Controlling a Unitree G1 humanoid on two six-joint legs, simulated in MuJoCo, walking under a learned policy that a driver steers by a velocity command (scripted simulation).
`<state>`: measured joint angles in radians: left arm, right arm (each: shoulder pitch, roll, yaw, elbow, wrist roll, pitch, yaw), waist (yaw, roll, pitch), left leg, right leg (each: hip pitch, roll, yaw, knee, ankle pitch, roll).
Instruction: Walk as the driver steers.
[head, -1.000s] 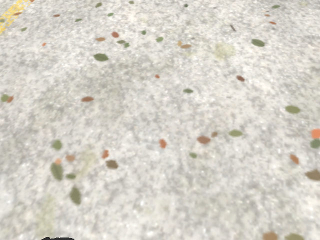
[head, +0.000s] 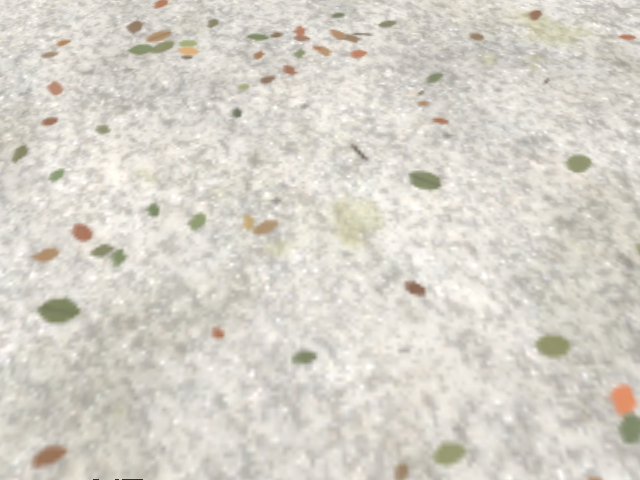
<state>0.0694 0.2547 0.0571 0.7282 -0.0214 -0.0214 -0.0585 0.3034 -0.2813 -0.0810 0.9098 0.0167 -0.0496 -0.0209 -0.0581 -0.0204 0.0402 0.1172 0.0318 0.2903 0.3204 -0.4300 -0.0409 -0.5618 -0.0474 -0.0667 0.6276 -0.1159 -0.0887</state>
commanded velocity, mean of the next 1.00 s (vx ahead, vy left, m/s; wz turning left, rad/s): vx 0.14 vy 0.00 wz -0.30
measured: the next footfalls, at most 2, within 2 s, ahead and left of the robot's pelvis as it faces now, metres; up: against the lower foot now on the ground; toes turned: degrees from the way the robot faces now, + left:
right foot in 0.02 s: +0.18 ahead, -0.09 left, +0.00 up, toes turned -5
left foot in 0.48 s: +0.39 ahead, +0.07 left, +0.00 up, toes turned -18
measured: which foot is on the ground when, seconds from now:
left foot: down 0.00-0.04, up 0.06-0.46, down 0.48-1.00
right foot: up 0.00-0.00, down 0.02-0.50, up 0.52-0.76, down 0.78-1.00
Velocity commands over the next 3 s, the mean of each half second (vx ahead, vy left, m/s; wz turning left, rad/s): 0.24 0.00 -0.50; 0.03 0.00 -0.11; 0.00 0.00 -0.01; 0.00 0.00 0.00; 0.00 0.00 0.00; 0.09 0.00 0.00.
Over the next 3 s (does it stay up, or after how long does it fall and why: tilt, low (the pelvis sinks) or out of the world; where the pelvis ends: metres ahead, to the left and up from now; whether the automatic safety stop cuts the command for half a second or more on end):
stays up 0.32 -0.03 0.00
